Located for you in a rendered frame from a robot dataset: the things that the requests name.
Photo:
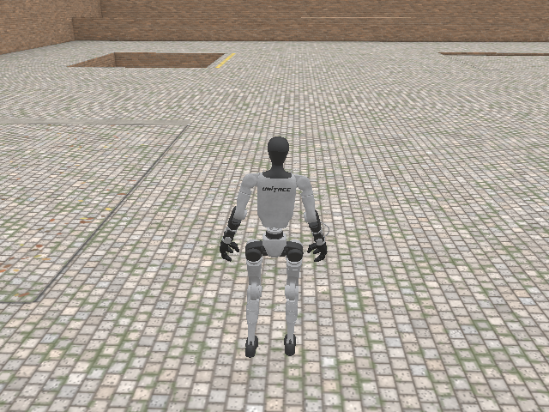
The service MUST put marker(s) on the right robot hand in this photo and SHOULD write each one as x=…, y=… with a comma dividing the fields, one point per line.
x=319, y=248

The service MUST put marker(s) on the robot right foot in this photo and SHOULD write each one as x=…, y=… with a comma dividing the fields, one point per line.
x=290, y=348

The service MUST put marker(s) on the robot right upper arm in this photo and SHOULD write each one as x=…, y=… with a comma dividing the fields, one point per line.
x=304, y=184

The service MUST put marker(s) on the right robot forearm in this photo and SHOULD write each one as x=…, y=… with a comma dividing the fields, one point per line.
x=317, y=231

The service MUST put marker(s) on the robot right shin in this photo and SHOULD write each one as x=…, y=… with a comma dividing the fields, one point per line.
x=291, y=314

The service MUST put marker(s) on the left robot forearm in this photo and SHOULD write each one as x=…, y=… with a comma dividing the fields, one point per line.
x=231, y=228

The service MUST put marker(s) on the left robot hand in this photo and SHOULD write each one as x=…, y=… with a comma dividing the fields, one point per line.
x=225, y=247

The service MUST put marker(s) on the robot left upper arm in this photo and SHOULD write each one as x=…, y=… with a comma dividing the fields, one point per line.
x=249, y=181

